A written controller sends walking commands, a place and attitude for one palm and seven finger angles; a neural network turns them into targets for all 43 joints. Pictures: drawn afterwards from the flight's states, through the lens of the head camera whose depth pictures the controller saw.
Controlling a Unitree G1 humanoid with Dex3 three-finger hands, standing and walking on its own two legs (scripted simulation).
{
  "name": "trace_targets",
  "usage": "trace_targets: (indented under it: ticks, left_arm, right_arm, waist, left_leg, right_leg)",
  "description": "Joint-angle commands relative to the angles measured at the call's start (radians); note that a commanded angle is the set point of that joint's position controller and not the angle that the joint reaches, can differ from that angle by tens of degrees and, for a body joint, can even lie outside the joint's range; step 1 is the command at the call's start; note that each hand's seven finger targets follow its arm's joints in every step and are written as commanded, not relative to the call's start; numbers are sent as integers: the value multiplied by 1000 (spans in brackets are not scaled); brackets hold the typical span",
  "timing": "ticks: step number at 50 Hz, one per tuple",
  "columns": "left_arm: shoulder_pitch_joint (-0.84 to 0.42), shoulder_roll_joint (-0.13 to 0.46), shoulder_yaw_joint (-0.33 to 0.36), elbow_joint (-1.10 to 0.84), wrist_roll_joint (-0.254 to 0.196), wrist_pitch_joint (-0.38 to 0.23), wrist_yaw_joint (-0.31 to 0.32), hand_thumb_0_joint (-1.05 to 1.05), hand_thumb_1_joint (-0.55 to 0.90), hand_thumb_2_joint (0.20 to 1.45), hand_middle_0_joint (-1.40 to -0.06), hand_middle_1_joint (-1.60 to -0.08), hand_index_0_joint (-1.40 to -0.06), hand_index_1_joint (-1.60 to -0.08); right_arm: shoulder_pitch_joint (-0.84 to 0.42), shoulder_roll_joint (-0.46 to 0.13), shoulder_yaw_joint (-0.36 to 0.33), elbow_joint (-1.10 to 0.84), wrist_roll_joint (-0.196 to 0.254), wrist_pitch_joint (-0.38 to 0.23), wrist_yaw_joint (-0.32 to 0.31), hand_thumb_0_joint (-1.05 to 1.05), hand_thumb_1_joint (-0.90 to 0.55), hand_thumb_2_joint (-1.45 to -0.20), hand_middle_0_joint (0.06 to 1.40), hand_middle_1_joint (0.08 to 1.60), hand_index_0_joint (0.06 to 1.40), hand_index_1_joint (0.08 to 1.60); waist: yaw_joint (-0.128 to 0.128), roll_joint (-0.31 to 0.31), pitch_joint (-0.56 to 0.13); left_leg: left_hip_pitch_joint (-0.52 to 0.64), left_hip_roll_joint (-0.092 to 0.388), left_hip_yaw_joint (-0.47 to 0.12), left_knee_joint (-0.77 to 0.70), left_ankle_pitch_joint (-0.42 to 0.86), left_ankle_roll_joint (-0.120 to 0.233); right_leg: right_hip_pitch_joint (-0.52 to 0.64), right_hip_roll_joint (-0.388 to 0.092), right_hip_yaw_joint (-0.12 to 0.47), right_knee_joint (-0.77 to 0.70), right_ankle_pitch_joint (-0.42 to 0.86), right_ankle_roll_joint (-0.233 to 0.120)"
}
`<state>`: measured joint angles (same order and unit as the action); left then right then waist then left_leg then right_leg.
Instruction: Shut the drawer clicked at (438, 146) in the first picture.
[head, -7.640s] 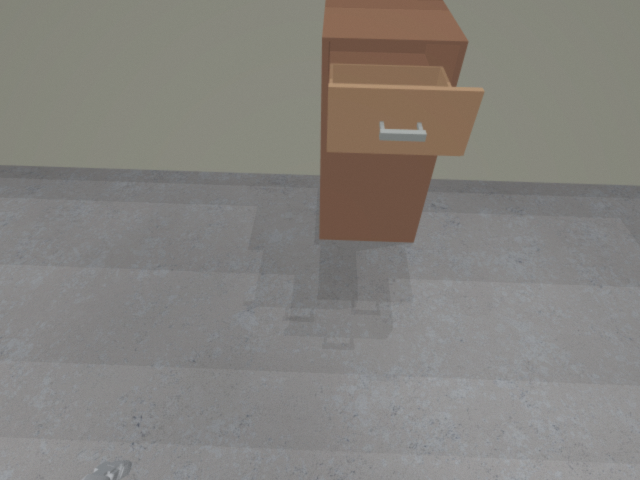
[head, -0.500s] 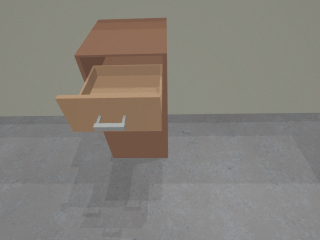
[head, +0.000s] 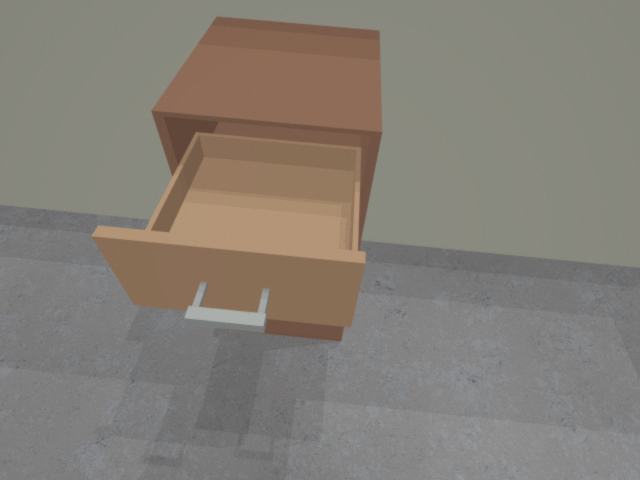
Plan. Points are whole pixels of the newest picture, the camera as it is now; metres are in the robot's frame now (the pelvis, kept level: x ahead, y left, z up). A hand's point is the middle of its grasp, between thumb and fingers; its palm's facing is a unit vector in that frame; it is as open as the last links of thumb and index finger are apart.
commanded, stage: come to a stop and stand still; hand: left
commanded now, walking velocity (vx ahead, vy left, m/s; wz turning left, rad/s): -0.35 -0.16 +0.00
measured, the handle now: (230, 306) +0.34 +0.17 -0.02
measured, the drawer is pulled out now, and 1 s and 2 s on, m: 0.29 0.29 0.29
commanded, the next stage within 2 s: look again from close up in 1.04 s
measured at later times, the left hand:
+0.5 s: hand out of the picture +0.07 +0.13 -0.15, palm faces +0.05 -0.96 -0.29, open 7.4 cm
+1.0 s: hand out of the picture -0.05 +0.16 -0.17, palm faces +0.10 -0.98 -0.19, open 7.4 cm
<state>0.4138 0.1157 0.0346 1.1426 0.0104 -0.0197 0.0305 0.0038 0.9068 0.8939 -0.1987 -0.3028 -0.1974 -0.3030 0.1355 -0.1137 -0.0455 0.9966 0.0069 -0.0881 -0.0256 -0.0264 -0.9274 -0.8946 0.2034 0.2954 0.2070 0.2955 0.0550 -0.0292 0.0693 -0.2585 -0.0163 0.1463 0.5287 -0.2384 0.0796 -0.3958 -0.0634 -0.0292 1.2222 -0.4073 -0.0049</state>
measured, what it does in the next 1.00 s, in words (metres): steps on the spot: right foot, then left foot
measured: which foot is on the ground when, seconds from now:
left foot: down 0.00-0.34, up 0.36-0.78, down 0.80-1.00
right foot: up 0.00-0.30, down 0.32-0.80, up 0.82-1.00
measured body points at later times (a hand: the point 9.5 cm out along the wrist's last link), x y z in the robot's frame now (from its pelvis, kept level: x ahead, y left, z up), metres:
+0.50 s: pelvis +0.01 -0.06 +0.01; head +0.05 -0.10 +0.45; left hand +0.07 +0.18 -0.12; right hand +0.03 -0.29 -0.17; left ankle -0.03 +0.08 -0.66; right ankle +0.04 -0.15 -0.73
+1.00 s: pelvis -0.04 -0.03 +0.01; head -0.05 -0.01 +0.46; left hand -0.06 +0.21 -0.15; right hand -0.06 -0.24 -0.14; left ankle -0.08 +0.10 -0.73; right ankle -0.04 -0.14 -0.67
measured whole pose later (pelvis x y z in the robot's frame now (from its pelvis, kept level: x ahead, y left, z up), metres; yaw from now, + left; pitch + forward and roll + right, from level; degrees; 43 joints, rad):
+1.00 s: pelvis -0.04 -0.03 +0.01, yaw +1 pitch +0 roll +1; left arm 0.32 0.19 0.06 1.08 0.02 0.04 0.00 0.00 0.91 0.89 -0.20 -0.30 -0.20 -0.30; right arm 0.37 -0.10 -0.01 1.09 -0.02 -0.01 -0.03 0.00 -0.90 -0.90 0.20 0.30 0.20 0.30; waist 0.01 -0.04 -0.02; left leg -0.09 0.01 0.00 0.33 -0.24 -0.01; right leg -0.46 -0.02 -0.01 0.97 -0.29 0.02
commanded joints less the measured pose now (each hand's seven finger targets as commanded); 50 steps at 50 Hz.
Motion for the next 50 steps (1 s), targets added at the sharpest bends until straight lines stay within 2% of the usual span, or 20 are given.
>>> trace_targets:
  ticks: [1, 4, 10, 13, 15, 16, 17, 18, 20, 23, 26, 33, 36, 38, 39, 40, 41, 44, 46, 50]
  left_arm:
    - [120, 2, 10, -35, 8, 21, 6, 0, 900, 900, -200, -300, -200, -300]
    - [90, 28, 8, -51, 11, 42, 14, 0, 900, 900, -200, -300, -200, -300]
    - [-88, 109, 25, -145, 10, 60, 16, 0, 900, 900, -200, -300, -200, -300]
    - [-103, 125, 32, -165, 8, 52, 14, 0, 900, 900, -200, -300, -200, -300]
    - [-79, 136, 33, -160, 9, 37, 12, 0, 900, 900, -200, -300, -200, -300]
    - [-77, 177, 36, -161, 15, 24, 14, 0, 900, 900, -200, -300, -200, -300]
    - [-88, 246, 44, -165, 20, 14, 17, 0, 900, 900, -200, -300, -200, -300]
    - [-73, 267, 44, -172, 13, 13, 13, 0, 900, 900, -200, -300, -200, -300]
    - [-132, 240, 49, -176, 12, 15, 22, 0, 900, 900, -200, -300, -200, -300]
    - [-172, 220, 46, -190, 7, 15, 25, 0, 900, 900, -200, -300, -200, -300]
    - [-150, 225, 50, -187, 12, 13, 25, 0, 900, 900, -200, -300, -200, -300]
    - [-115, 238, 59, -170, 26, 22, 6, 0, 900, 900, -200, -300, -200, -300]
    - [-160, 234, 57, -160, 18, 27, 4, 0, 900, 900, -200, -300, -200, -300]
    - [-170, 189, 42, -157, 8, 34, 1, 0, 900, 900, -200, -300, -200, -300]
    - [-167, 145, 34, -164, 3, 39, -5, 0, 900, 900, -200, -300, -200, -300]
    - [-189, 107, 28, -176, 0, 44, -8, 0, 900, 900, -200, -300, -200, -300]
    - [-203, 113, 34, -185, 7, 42, -11, 0, 900, 900, -200, -300, -200, -300]
    - [-128, 135, 47, -134, 22, 42, -29, 0, 900, 900, -200, -300, -200, -300]
    - [-108, 125, 42, -117, 19, 32, -36, 0, 900, 900, -200, -300, -200, -300]
    - [-166, 114, 34, -140, 14, 27, -36, 0, 900, 900, -200, -300, -200, -300]
  right_arm:
    - [98, -79, 9, 9, -19, 13, -11, 0, -900, -900, 200, 300, 200, 300]
    - [91, -100, 12, 7, -16, 27, -19, 0, -900, -900, 200, 300, 200, 300]
    - [108, -172, -25, 5, -30, 76, -25, 0, -900, -900, 200, 300, 200, 300]
    - [108, -189, -37, 4, -32, 91, -22, 0, -900, -900, 200, 300, 200, 300]
    - [110, -186, -38, 5, -27, 97, -15, 0, -900, -900, 200, 300, 200, 300]
    - [136, -152, -37, 2, -19, 98, -10, 0, -900, -900, 200, 300, 200, 300]
    - [164, -103, -32, -10, -12, 102, -5, 0, -900, -900, 200, 300, 200, 300]
    - [155, -117, -36, -23, -13, 118, -9, 0, -900, -900, 200, 300, 200, 300]
    - [137, -120, -36, -9, -19, 140, -14, 0, -900, -900, 200, 300, 200, 300]
    - [145, -137, -41, 6, -19, 141, 0, 0, -900, -900, 200, 300, 200, 300]
    - [134, -136, -39, -1, -24, 146, 11, 0, -900, -900, 200, 300, 200, 300]
    - [114, -116, -24, -5, -21, 120, 21, 0, -900, -900, 200, 300, 200, 300]
    - [234, -93, -11, 40, -22, 104, 16, 0, -900, -900, 200, 300, 200, 300]
    - [305, -108, -8, 74, -21, 90, 6, 0, -900, -900, 200, 300, 200, 300]
    - [312, -153, -16, 68, -33, 86, 2, 0, -900, -900, 200, 300, 200, 300]
    - [288, -211, -24, 49, -41, 87, -3, 0, -900, -900, 200, 300, 200, 300]
    - [224, -232, -19, 21, -43, 90, -8, 0, -900, -900, 200, 300, 200, 300]
    - [145, -178, -1, 16, -34, 70, -13, 0, -900, -900, 200, 300, 200, 300]
    - [187, -170, -2, 28, -30, 59, -16, 0, -900, -900, 200, 300, 200, 300]
    - [292, -160, -7, 64, -32, 52, -25, 0, -900, -900, 200, 300, 200, 300]
  waist:
    - [7, 81, -22]
    - [4, 114, -35]
    - [-44, 215, -13]
    - [-36, 182, -31]
    - [-16, 135, -78]
    - [-26, 12, -119]
    - [-47, -186, -127]
    - [-26, -161, -138]
    - [-40, -160, -152]
    - [-48, -78, -139]
    - [-30, -131, -119]
    - [8, -211, -72]
    - [-50, -178, -86]
    - [-80, -63, -85]
    - [-87, 105, -43]
    - [-98, 275, 45]
    - [-79, 262, 131]
    - [-30, 248, 136]
    - [-40, 190, 107]
    - [-81, 173, 78]
  left_leg:
    - [-93, 265, -144, -258, 689, 81]
    - [-53, 261, -133, -234, 759, 64]
    - [54, 304, -213, -160, 759, 96]
    - [68, 304, -236, -111, 682, 81]
    - [60, 240, -207, -37, 499, 24]
    - [33, 156, -149, 59, 296, -38]
    - [-92, 35, -63, 181, -109, -98]
    - [-96, 6, -111, 323, -374, -109]
    - [-146, 18, -209, 510, -348, -110]
    - [-200, 27, -198, 598, -221, -126]
    - [-204, 33, -192, 558, -168, -140]
    - [-58, 23, -119, 165, -232, -121]
    - [134, -2, -84, -54, -114, -103]
    - [279, 34, -121, -202, -89, -89]
    - [213, 143, -285, -298, -275, -48]
    - [58, 303, -487, -447, -524, 15]
    - [-86, 366, -548, -511, -562, 63]
    - [-91, 276, -411, -466, -375, 45]
    - [20, 239, -345, -423, -223, 41]
    - [145, 276, -354, -367, 8, 78]
  right_leg:
    - [57, -45, 28, -144, 106, 39]
    - [77, -27, 15, -273, 150, 48]
    - [52, 6, 7, -421, 34, 29]
    - [104, 13, 6, -540, 76, 16]
    - [201, 1, 4, -743, 280, 18]
    - [259, -82, 103, -817, 551, -2]
    - [310, -273, 296, -822, 902, -91]
    - [270, -374, 309, -832, 1116, -195]
    - [257, -326, 269, -832, 1007, -222]
    - [286, -254, 198, -825, 868, -188]
    - [272, -237, 204, -875, 611, -167]
    - [203, -198, 269, -1014, 48, -153]
    - [92, -142, 219, -1010, -77, -96]
    - [-37, -68, 157, -914, -168, -35]
    - [-100, 3, 95, -784, -167, -5]
    - [-131, 70, -18, -568, -62, 17]
    - [-128, 58, 4, -429, -20, 13]
    - [-128, 40, 46, -235, 78, 14]
    - [-179, 40, 34, -202, 123, 24]
    - [-208, 6, 21, -306, 82, 34]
